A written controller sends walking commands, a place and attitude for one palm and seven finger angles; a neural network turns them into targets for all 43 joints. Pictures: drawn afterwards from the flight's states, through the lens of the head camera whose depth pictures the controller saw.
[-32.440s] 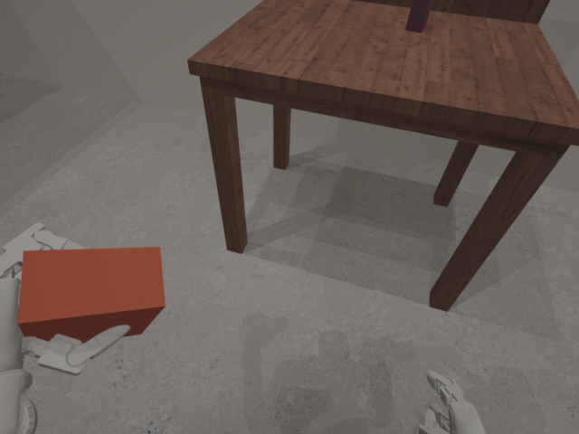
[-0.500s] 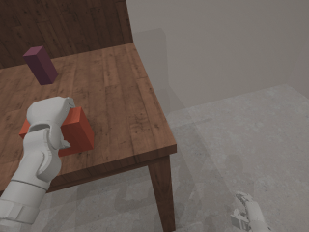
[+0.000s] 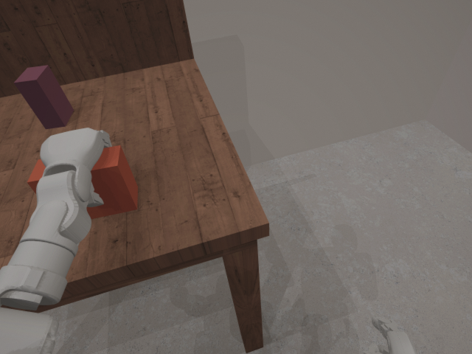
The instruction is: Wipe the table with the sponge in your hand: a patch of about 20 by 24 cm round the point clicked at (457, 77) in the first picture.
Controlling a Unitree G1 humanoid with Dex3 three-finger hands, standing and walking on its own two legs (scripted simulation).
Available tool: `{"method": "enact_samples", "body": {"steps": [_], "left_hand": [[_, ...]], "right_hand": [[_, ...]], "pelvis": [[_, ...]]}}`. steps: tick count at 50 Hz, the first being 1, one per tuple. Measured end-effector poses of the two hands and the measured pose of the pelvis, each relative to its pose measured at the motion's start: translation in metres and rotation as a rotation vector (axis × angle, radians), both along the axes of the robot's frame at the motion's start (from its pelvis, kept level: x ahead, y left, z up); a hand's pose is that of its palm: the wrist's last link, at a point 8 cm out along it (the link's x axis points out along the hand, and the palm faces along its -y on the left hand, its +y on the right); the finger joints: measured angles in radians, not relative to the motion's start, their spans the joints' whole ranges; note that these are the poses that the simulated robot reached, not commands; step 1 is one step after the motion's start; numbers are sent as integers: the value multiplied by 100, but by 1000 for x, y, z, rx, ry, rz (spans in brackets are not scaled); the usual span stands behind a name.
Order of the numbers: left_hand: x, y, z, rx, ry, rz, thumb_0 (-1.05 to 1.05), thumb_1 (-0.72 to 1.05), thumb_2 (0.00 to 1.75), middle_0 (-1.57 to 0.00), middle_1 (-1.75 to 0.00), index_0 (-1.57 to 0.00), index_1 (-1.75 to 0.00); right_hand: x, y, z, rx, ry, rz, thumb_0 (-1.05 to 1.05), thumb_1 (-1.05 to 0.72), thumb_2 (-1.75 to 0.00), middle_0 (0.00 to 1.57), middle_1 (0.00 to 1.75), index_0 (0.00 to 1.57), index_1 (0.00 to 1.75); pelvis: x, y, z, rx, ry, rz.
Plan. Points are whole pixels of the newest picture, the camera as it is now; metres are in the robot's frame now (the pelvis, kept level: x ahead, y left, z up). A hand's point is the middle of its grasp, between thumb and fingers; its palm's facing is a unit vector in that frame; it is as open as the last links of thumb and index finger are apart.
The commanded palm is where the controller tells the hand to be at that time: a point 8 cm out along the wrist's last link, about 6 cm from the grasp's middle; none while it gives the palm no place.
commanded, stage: wipe forward along the middle lane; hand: left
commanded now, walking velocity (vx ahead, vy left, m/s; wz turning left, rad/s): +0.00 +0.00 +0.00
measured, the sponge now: (93, 192) +0.35 +0.30 +0.11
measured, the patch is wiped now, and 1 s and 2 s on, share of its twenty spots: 0.90 0.90 0.90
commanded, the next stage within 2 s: slide back across to the first lane in 0.90 s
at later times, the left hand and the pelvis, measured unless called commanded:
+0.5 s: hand (87, 158) +0.40 +0.32 +0.15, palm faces -0.07 +0.01 -1.00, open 9.8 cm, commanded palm +0.38 +0.33 +0.17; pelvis +0.00 +0.00 +0.00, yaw +0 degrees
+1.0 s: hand (87, 138) +0.45 +0.34 +0.15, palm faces -0.14 +0.06 -0.99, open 9.8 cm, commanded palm +0.43 +0.35 +0.18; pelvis +0.00 +0.01 +0.00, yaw +0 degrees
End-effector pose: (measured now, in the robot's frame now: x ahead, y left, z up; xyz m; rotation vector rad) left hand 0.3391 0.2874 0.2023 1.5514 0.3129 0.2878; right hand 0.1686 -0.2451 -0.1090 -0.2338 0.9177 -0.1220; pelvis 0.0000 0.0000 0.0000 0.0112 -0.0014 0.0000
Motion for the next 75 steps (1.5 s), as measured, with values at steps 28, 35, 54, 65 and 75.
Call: {"method": "enact_samples", "body": {"steps": [28, 35, 54, 65, 75], "left_hand": [[47, 25, 0, 14, 65, 2, 1, -54, 111, -76, -134, -80, -135], [58, 30, 0, 24, 79, -14, 1, -54, 111, -76, -134, -80, -136], [105, 47, 4, 64, 130, -18, 1, -54, 112, -76, -135, -80, -137], [89, 70, 6, 32, 28, -24, 0, -53, 111, -75, -136, -78, -138], [61, 110, 9, 45, 93, 91, -1, -53, 111, -74, -137, -78, -139]], "right_hand": [[-43, -16, -9, -40, 116, -77, 1, -90, -90, 20, 30, 20, 30], [-67, -23, -14, -51, 177, -119, 1, -90, -90, 20, 30, 20, 30], [-112, -20, -18, -68, 307, -208, 1, -90, -90, 20, 30, 20, 30], [-84, -4, -16, -29, 284, -199, 1, -90, -90, 20, 30, 20, 30], [-20, 12, -8, -29, 170, -99, 1, -90, -90, 20, 30, 20, 30]], "pelvis": [[1, 1, -2, -6, 62, -1], [1, 3, -3, -9, 81, -6], [9, 15, -2, -16, 152, -23], [27, 25, -2, -17, 117, -30], [27, 32, 0, -21, 101, 0]]}}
